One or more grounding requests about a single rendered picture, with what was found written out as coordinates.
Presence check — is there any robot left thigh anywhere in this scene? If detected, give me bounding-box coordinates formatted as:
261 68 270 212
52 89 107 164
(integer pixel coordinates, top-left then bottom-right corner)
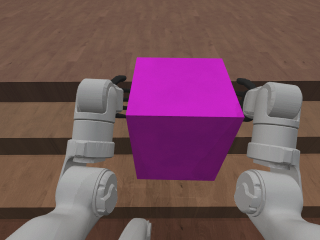
118 218 152 240

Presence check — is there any left robot upper arm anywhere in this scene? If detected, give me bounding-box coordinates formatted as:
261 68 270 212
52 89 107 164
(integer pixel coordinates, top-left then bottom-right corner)
5 165 118 240

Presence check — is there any carton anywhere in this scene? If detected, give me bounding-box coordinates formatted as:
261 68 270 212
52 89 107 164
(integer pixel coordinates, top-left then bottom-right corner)
125 57 245 181

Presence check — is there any robot right hand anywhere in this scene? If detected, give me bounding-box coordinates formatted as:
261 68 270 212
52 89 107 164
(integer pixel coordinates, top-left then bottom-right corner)
235 78 256 122

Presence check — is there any robot left forearm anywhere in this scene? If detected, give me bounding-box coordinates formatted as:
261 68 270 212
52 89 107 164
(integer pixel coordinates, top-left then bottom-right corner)
55 78 124 203

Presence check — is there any right robot upper arm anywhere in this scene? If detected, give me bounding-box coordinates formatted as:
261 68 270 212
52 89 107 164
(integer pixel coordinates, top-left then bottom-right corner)
234 169 320 240

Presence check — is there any robot left hand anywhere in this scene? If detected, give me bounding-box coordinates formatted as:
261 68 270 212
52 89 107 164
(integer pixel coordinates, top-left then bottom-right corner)
111 75 131 119

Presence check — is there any robot right forearm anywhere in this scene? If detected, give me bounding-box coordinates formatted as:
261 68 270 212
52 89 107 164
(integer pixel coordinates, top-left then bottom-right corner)
243 82 304 210

